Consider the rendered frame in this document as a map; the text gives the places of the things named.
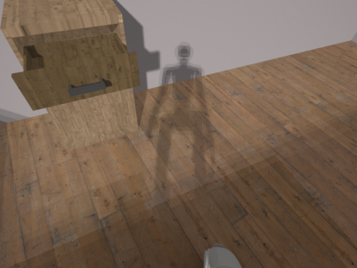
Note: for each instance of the robot right thigh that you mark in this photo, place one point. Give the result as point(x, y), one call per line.
point(218, 257)

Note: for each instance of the cabinet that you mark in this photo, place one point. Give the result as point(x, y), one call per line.
point(30, 22)

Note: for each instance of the handle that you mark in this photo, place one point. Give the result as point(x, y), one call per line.
point(87, 88)

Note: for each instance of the drawer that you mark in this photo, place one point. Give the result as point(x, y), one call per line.
point(48, 69)

